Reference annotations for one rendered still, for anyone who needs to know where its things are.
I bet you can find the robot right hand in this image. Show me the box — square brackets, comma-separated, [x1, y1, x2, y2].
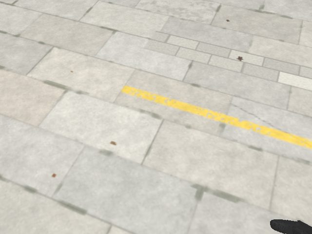
[270, 219, 312, 234]

